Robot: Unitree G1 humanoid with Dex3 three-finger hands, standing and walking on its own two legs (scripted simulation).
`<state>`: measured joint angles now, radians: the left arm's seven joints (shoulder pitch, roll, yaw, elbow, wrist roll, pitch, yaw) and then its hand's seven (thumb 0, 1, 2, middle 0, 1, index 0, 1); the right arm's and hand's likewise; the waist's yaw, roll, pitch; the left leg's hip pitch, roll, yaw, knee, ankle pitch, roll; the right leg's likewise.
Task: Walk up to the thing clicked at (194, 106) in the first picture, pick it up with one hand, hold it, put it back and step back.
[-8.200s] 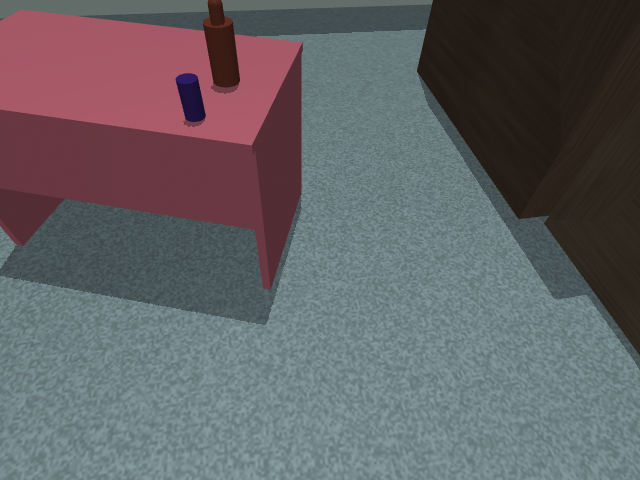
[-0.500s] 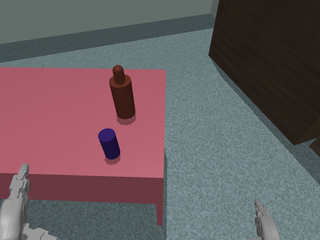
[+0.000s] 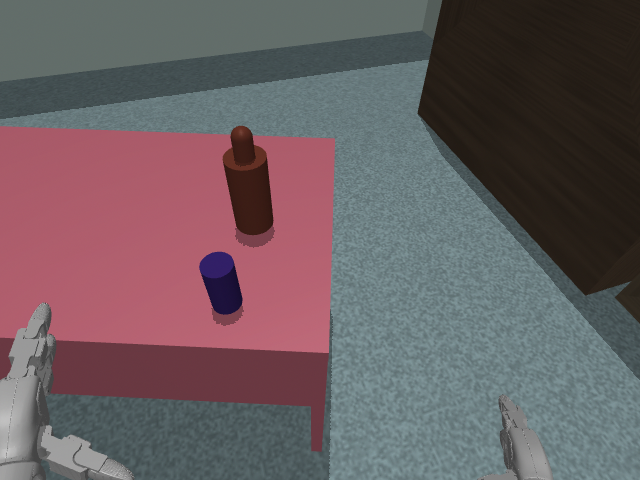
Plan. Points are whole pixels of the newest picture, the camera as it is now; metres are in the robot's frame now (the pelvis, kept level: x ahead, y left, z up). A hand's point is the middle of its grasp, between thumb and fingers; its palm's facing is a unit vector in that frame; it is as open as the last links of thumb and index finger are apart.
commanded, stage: go down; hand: left
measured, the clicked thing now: (222, 284) +0.42 +0.16 -0.06
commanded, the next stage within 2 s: none
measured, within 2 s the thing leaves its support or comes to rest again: neither
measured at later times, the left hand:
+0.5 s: hand (62, 310) +0.30 +0.31 +0.07, palm faces +0.16 -0.99 -0.06, open 17.5 cm
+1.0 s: hand (52, 277) +0.33 +0.33 +0.08, palm faces +0.09 -1.00 +0.01, open 17.4 cm
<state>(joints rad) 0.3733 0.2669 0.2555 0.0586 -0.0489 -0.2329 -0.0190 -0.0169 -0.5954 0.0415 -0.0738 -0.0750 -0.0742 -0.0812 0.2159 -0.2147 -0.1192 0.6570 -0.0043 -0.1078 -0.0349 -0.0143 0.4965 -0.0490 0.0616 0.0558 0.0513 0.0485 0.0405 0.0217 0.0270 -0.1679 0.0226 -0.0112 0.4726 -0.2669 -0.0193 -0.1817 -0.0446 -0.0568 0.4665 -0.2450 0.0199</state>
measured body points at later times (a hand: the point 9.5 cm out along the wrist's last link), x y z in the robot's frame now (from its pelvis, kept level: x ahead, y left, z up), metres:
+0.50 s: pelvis +0.00 +0.01 +0.00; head +0.01 +0.02 +0.45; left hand +0.28 +0.36 +0.08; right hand +0.14 -0.25 -0.09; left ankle -0.01 +0.13 -0.74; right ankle +0.00 -0.13 -0.74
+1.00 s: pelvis +0.00 +0.01 -0.01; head +0.03 +0.03 +0.44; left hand +0.32 +0.38 +0.08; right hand +0.15 -0.26 -0.09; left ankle -0.01 +0.13 -0.74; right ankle +0.00 -0.13 -0.74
